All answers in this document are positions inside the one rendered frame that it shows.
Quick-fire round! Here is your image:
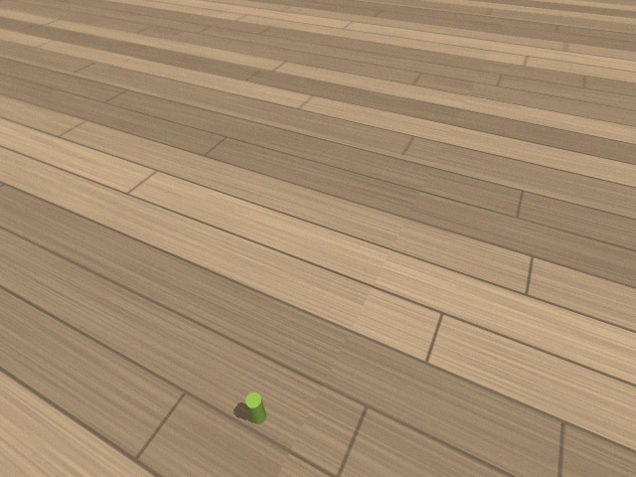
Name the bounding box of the can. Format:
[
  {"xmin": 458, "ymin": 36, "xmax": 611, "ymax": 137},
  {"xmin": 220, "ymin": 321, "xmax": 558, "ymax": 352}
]
[{"xmin": 245, "ymin": 393, "xmax": 266, "ymax": 424}]

